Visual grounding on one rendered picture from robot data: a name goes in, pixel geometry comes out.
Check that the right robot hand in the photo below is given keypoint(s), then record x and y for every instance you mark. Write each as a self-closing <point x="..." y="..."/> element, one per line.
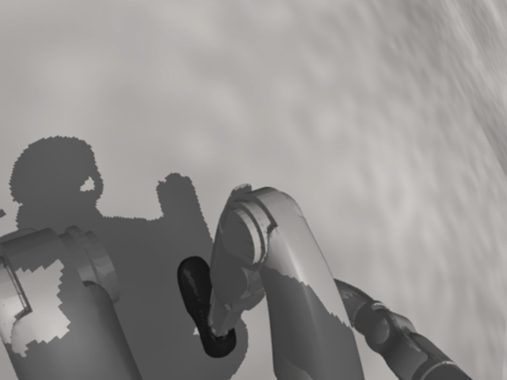
<point x="353" y="299"/>

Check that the right robot foot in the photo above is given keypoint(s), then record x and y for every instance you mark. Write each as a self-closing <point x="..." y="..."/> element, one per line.
<point x="193" y="276"/>

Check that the right robot arm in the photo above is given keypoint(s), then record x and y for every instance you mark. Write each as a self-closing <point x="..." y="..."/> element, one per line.
<point x="409" y="355"/>

